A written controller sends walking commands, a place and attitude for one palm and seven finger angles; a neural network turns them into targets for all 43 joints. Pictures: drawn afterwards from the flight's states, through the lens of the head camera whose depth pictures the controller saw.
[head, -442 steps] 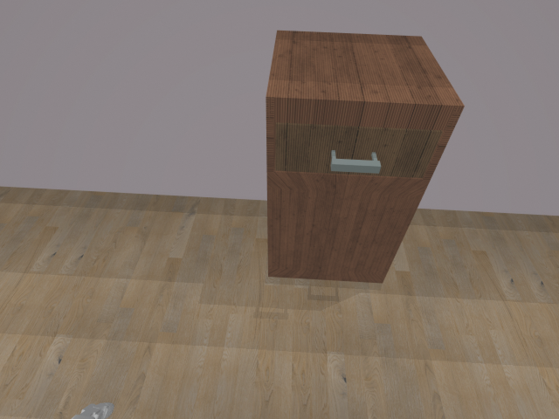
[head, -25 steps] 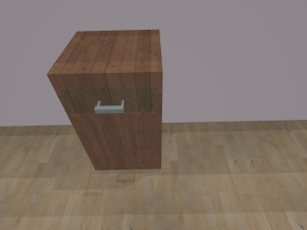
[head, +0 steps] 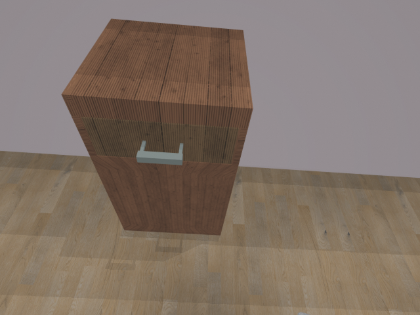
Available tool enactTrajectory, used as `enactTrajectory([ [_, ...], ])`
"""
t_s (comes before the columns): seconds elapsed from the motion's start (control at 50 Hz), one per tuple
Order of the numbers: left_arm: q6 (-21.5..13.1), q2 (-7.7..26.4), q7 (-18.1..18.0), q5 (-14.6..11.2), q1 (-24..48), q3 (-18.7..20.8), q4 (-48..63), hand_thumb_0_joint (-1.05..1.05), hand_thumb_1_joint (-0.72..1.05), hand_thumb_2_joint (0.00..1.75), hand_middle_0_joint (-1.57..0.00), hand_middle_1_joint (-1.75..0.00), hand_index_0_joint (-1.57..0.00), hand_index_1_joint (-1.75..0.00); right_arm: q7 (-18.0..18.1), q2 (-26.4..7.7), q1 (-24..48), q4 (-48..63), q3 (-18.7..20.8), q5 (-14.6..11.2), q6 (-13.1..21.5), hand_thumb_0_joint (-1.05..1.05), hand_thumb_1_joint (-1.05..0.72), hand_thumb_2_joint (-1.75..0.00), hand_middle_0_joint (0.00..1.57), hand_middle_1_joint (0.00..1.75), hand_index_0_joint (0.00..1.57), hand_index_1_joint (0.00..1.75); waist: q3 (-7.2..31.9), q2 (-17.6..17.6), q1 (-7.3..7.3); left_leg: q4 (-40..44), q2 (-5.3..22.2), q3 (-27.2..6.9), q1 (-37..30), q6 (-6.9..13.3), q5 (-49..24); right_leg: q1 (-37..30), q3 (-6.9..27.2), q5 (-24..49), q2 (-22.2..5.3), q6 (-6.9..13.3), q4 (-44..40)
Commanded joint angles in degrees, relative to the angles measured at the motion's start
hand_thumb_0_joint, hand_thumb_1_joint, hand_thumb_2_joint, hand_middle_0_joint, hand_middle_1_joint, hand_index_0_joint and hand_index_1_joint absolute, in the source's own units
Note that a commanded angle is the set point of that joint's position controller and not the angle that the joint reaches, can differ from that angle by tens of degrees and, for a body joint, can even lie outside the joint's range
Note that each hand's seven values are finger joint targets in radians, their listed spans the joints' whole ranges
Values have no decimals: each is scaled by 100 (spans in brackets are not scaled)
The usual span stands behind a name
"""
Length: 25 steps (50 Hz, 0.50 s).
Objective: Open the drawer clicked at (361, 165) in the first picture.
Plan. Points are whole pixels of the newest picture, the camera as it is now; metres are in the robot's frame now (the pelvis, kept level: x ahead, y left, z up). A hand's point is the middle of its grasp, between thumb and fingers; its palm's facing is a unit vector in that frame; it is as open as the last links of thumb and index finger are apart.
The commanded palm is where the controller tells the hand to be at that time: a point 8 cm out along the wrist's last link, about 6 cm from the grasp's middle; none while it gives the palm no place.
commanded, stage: come to a stop and stand still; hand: left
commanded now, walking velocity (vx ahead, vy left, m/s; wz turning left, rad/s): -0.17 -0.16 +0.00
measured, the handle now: (161, 151) +0.54 +0.19 -0.10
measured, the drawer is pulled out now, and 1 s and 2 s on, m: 0.00 0.00 0.00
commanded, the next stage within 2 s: look again from close up in 1.06 s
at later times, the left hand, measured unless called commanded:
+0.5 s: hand out of the picture +0.05 +0.11 -0.19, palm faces -0.05 -0.98 -0.21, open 7.4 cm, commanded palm none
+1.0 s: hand out of the picture -0.11 +0.07 -0.18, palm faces +0.07 -0.98 -0.16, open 7.3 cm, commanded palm none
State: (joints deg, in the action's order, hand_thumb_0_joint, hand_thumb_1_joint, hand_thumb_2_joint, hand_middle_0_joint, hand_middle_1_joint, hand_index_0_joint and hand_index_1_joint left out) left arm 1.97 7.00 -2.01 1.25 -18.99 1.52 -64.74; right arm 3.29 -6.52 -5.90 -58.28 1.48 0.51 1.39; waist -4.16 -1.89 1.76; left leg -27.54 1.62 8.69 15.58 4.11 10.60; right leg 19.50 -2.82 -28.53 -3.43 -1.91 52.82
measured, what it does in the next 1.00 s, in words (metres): steps to the right: right foot, then left foot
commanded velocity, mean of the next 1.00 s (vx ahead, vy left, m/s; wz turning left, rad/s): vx -0.01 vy -0.01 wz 0.00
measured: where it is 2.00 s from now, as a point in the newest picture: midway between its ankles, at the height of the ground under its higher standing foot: outside the picture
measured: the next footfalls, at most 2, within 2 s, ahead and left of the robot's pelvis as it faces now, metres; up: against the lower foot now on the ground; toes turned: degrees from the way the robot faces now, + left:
right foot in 0.32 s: +0.01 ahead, -0.19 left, +0.00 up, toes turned -4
left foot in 0.90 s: -0.05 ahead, +0.01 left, +0.00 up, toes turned +2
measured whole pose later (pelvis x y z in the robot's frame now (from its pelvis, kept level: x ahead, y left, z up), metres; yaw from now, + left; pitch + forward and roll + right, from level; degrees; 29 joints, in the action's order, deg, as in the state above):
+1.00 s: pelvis -0.08 -0.09 +0.00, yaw +0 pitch -1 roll +1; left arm 1.0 7.6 -1.6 1.2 -21.1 1.1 -61.7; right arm 1.6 -7.1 -20.5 -60.0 0.8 1.3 -0.3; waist 1.4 -1.3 1.0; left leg -26.9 -0.9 2.8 10.6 1.4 15.3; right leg 16.4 -4.4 -10.5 0.0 2.3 27.5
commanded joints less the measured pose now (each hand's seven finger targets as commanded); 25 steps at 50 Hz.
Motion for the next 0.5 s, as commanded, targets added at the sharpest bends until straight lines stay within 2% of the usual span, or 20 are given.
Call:
enactTrajectory([
  [0.0, 133, 479, 31, 39, -505, 246, 369, 0, 90, 90, -20, -30, -20, -30, 62, -1158, -794, 30, 270, 26, -120, 0, -90, -90, 20, 30, 20, 30, 713, 570, -191, 951, 1988, -1299, -628, 681, -3238, 543, 355, 458, -49, -60, 1096],
  [0.04, 166, 521, 53, 45, -400, 304, 521, 0, 90, 90, -20, -30, -20, -30, 42, -1113, -652, 129, 283, 40, -126, 0, -90, -90, 20, 30, 20, 30, 753, 740, -136, 981, 1868, -1144, -497, 607, -2741, 665, 408, 679, -20, -90, 1271],
  [0.1, 207, 578, 77, 38, -66, 337, 746, 0, 90, 90, -20, -30, -20, -30, -5, -1109, -605, 202, 314, 76, -152, 0, -90, -90, 20, 30, 20, 30, 629, 1015, -193, 1060, 1741, -1106, -386, 568, -1983, 714, 356, 751, 14, -121, 1012],
  [0.12, 213, 573, 82, 29, 9, 332, 815, 0, 90, 90, -20, -30, -20, -30, -25, -1134, -558, 221, 326, 89, -166, 0, -90, -90, 20, 30, 20, 30, 594, 1177, -187, 1110, 1722, -1119, -344, 568, -1566, 671, 315, 700, -4, -114, 756],
  [0.16, 197, 555, 100, 33, 205, 293, 910, 0, 90, 90, -20, -30, -20, -30, -78, -1159, -581, 242, 341, 112, -198, 0, -90, -90, 20, 30, 20, 30, 456, 1288, -238, 1246, 1610, -1166, -169, 526, -648, 442, 135, 573, -3, -85, 136],
  [0.2, 138, 550, 112, 27, 335, 246, 978, 0, 90, 90, -20, -30, -20, -30, -128, -1222, -648, 206, 367, 140, -228, 0, -90, -90, 20, 30, 20, 30, 444, 1440, -308, 1321, 1600, -1345, -132, 504, 128, 180, 10, 412, 23, -11, -606],
  [0.22, -26, 912, 7, -16, -7, 139, 863, 0, 90, 90, -20, -30, -20, -30, -141, -1879, -135, 364, 511, 48, -59, 0, -90, -90, 20, 30, 20, 30, 713, 770, 69, 119, 1632, -925, -64, 95, -874, -15, 562, 709, -394, 228, -1920],
  [0.24, -116, 1028, 33, 37, -234, 162, 808, 0, 90, 90, -20, -30, -20, -30, -220, -1707, -99, 589, 411, 54, -83, 0, -90, -90, 20, 30, 20, 30, 568, 90, 117, -319, 1167, -687, -153, -146, -553, -398, 101, 1736, -103, 179, -2862],
  [0.26, -157, 1174, 20, 93, 61, 194, 1137, 0, 90, 90, -20, -30, -20, -30, -285, -971, -734, 677, 310, 76, -181, 0, -90, -90, 20, 30, 20, 30, 566, -1293, -119, -1285, 393, -278, 711, -344, 1066, -516, 951, 1605, -631, 318, -3356],
  [0.28, -179, 1463, 1, 117, 340, 217, 1294, 0, 90, 90, -20, -30, -20, -30, -312, -743, -881, 727, 214, 111, -239, 0, -90, -90, 20, 30, 20, 30, 628, -1572, -226, -1980, 33, -316, 1015, -431, 1835, -343, 1539, 2033, -1198, 760, -3383],
  [0.3, -196, 1557, -14, 135, 433, 185, 1361, 0, 90, 90, -20, -30, -20, -30, -334, -768, -888, 744, 195, 102, -262, 0, -90, -90, 20, 30, 20, 30, 851, -798, -224, -2462, 13, -401, 832, -405, 1904, -349, 1311, 2080, -1284, 1033, -3288],
  [0.32, -175, 1554, 3, 158, 573, 150, 1387, 0, 90, 90, -20, -30, -20, -30, -385, -600, -1012, 771, 175, 83, -231, 0, -90, -90, 20, 30, 20, 30, 872, -198, -403, -2278, -106, -332, 518, -397, 1719, -172, 938, 1967, -1048, 966, -3028],
  [0.34, -187, 1532, 13, 130, 749, 222, 1481, 0, 90, 90, -20, -30, -20, -30, -366, -681, -1340, 711, 182, 83, -297, 0, -90, -90, 20, 30, 20, 30, 1137, -783, -508, -2247, -179, -196, 584, -428, 1473, -440, 827, 2012, -790, 909, -2972],
  [0.36, -180, 1510, -3, 86, 857, 258, 1479, 0, 90, 90, -20, -30, -20, -30, -325, -856, -1373, 712, 189, 79, -273, 0, -90, -90, 20, 30, 20, 30, 867, -1614, -484, -2097, -65, -349, 517, -390, 1303, -115, 843, 1884, -782, 889, -2840],
  [0.38, -146, 1383, -20, 48, 1011, 227, 1490, 0, 90, 90, -20, -30, -20, -30, -291, -920, -1533, 685, 194, 64, -231, 0, -90, -90, 20, 30, 20, 30, 605, -1661, -600, -1533, 32, -421, 148, -366, 945, 306, 675, 1411, -740, 819, -2677],
  [0.4, -92, 1196, -27, 19, 1025, 187, 1503, 0, 90, 90, -20, -30, -20, -30, -282, -959, -1803, 586, 173, 56, -188, 0, -90, -90, 20, 30, 20, 30, 399, -1179, -682, -826, 167, -620, -456, -343, 652, 911, 547, 453, -597, 686, -2397],
  [0.42, -21, 911, -1, -5, 904, 120, 1541, 0, 90, 90, -20, -30, -20, -30, -282, -1186, -1939, 559, 196, 103, -160, 0, -90, -90, 20, 30, 20, 30, 10, 319, -673, 58, 657, -1544, -251, -154, 1255, 1360, 227, -297, -78, 455, -1682],
  [0.44, 11, 678, 19, -37, 726, 64, 1557, 0, 90, 90, -20, -30, -20, -30, -281, -1470, -2003, 593, 243, 175, -127, 0, -90, -90, 20, 30, 20, 30, -294, 2170, -636, 1375, 1326, -3040, 557, 203, 2315, 1186, -144, -601, 479, 222, -620],
  [0.46, 22, 751, 21, 1, 582, 79, 1478, 0, 90, 90, -20, -30, -20, -30, -239, -1436, -1668, 591, 225, 174, -146, 0, -90, -90, 20, 30, 20, 30, -713, 2366, -472, 1955, 1467, -3176, 1528, 444, 3200, 643, 118, -294, 387, 297, -135],
  [0.48, 12, 788, 64, 8, 375, 109, 1391, 0, 90, 90, -20, -30, -20, -30, -232, -1283, -1198, 665, 164, 158, -165, 0, -90, -90, 20, 30, 20, 30, -816, 2063, -214, 1997, 1276, -2759, 2150, 453, 3345, 164, 154, 47, 268, 363, 8],
])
